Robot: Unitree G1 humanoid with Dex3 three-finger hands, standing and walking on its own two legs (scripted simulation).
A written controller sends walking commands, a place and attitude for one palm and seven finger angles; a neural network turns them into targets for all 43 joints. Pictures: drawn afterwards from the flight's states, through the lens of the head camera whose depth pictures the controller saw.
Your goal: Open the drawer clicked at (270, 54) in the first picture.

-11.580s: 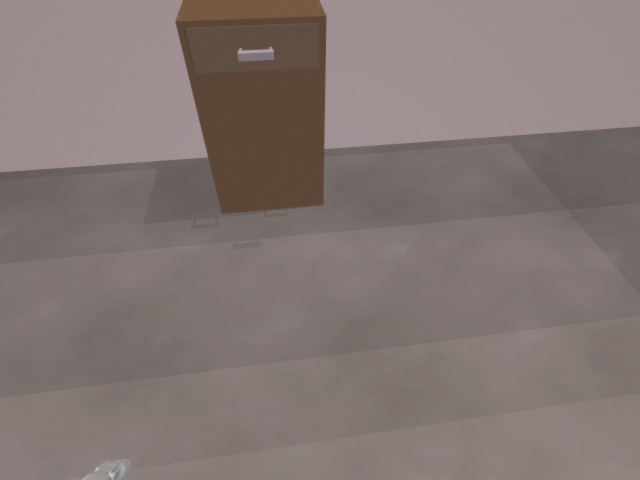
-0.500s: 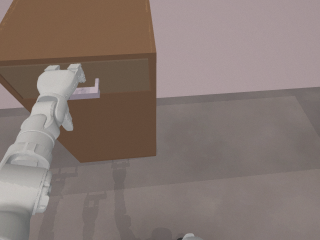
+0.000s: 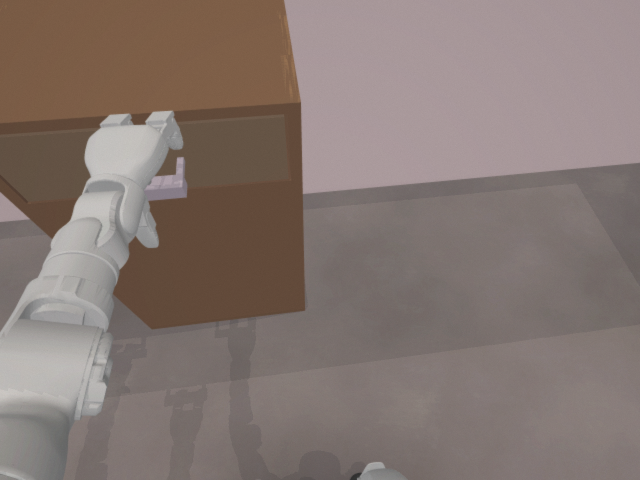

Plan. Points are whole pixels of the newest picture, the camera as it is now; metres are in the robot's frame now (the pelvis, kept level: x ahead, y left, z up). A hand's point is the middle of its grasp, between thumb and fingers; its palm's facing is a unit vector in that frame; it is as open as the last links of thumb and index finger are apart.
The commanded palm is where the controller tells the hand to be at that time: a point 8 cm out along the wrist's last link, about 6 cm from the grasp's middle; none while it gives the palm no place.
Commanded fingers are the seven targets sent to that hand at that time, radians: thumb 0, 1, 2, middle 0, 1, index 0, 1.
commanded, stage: move the hooked fingers above the handle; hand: left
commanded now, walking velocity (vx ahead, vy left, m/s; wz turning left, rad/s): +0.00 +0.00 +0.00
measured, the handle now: (146, 177) +0.55 +0.23 -0.01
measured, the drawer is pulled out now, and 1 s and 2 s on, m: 0.00 0.00 0.00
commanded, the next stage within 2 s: none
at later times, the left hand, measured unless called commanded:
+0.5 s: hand (142, 167) +0.51 +0.21 +0.06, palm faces +0.06 -0.05 -1.00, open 13.9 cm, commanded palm +0.48 +0.23 +0.10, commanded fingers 0.00 -0.50 0.30 -0.30 -1.20 -0.30 -1.20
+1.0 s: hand (140, 172) +0.51 +0.21 +0.05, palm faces +0.04 -0.05 -1.00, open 13.9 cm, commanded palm +0.49 +0.22 +0.10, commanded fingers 0.00 -0.50 0.30 -0.30 -1.20 -0.30 -1.20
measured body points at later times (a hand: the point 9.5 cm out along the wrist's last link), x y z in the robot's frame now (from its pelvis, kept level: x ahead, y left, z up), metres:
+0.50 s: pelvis +0.00 +0.00 +0.00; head +0.10 +0.00 +0.43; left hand +0.50 +0.21 +0.11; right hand +0.01 -0.29 -0.13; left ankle -0.04 +0.10 -0.71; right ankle -0.01 -0.13 -0.71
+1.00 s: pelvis -0.01 +0.00 -0.01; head +0.10 +0.01 +0.43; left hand +0.50 +0.21 +0.11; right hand -0.02 -0.29 -0.13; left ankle -0.04 +0.10 -0.71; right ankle -0.01 -0.13 -0.71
